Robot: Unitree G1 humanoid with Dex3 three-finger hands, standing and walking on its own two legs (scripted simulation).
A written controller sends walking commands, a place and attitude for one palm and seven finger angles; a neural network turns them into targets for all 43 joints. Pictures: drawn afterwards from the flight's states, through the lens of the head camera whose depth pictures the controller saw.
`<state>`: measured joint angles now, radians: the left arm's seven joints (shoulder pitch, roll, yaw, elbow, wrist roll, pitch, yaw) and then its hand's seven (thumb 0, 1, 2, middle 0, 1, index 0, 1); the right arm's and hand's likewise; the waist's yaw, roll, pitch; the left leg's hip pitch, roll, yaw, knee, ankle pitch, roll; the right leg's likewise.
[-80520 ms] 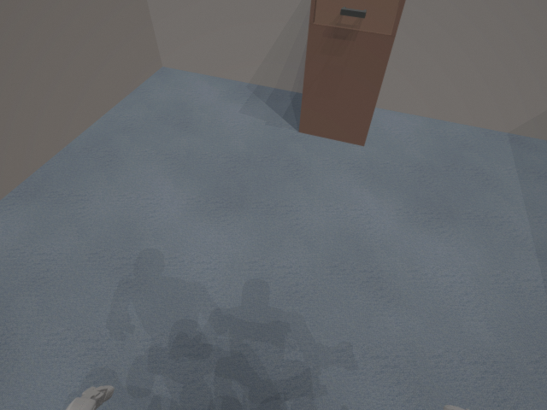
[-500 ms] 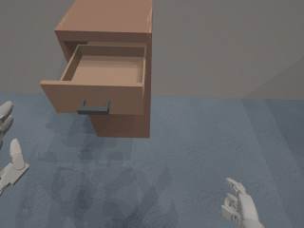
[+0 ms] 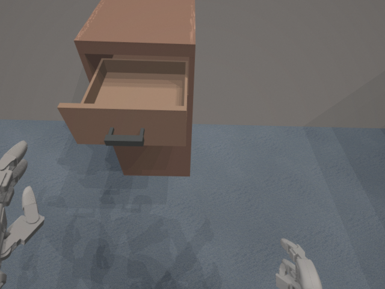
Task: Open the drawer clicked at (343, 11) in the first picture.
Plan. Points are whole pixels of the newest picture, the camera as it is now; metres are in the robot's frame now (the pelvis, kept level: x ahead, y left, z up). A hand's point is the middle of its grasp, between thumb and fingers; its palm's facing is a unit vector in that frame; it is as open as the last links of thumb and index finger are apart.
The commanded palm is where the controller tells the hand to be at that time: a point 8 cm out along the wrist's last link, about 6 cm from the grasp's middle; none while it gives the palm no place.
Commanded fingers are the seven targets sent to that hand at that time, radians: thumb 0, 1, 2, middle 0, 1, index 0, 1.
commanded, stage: stop stepping back and stand still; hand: left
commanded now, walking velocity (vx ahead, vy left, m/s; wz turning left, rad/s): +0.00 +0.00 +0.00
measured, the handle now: (125, 135) +0.52 +0.23 -0.05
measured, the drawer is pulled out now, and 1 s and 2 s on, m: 0.28 0.28 0.28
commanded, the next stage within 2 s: let the arm hang, fingers relaxed in 0.20 s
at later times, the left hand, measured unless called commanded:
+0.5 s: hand out of the picture +0.13 +0.22 -0.11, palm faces +0.00 -0.94 -0.35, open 7.4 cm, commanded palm none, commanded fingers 0.00 0.90 0.90 -0.20 -0.30 -0.20 -0.30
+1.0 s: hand out of the picture -0.04 +0.17 -0.17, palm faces +0.03 -0.97 -0.23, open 7.4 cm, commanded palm none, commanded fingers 0.00 0.90 0.90 -0.20 -0.30 -0.20 -0.30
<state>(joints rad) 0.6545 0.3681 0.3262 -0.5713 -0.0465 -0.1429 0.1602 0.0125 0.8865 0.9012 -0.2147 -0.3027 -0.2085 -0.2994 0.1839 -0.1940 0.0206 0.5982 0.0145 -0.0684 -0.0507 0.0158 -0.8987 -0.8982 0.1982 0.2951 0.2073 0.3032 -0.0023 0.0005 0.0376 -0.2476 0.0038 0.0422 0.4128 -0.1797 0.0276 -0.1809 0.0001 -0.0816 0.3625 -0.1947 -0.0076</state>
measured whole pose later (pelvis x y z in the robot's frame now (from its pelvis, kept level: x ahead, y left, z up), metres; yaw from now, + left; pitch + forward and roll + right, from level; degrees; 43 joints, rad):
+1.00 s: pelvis -0.01 -0.01 +0.00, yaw +0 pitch -2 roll +0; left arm 0.32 0.17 0.01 1.11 0.01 0.01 0.03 0.00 0.91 0.90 -0.20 -0.30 -0.20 -0.30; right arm 0.30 -0.13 0.01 1.09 -0.01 0.02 -0.02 0.01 -0.91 -0.90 0.20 0.29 0.20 0.30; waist 0.00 0.03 0.07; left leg -0.21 0.01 0.04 0.42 -0.18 0.01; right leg -0.16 0.00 -0.09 0.40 -0.22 -0.03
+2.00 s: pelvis +0.02 -0.02 +0.00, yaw -1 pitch -1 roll +0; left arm 0.29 0.12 0.01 1.13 0.01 -0.01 0.03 0.00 0.90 0.90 -0.20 -0.30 -0.20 -0.30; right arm 0.29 -0.12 0.00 1.13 -0.01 0.00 -0.04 0.01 -0.91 -0.90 0.19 0.29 0.20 0.30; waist 0.00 0.01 0.07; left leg -0.17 0.02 0.05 0.39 -0.20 0.00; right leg -0.12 0.02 -0.07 0.38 -0.24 -0.04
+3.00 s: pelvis +0.03 -0.03 +0.00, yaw +0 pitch -1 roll +0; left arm 0.28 0.13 0.02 1.14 0.01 -0.01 0.03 0.00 0.90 0.90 -0.20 -0.30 -0.20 -0.30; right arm 0.28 -0.13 0.00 1.14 -0.01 0.00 -0.04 0.01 -0.91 -0.90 0.19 0.29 0.20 0.30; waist 0.00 0.01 0.07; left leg -0.14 0.03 0.04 0.38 -0.21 -0.02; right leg -0.09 0.03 -0.08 0.36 -0.25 -0.05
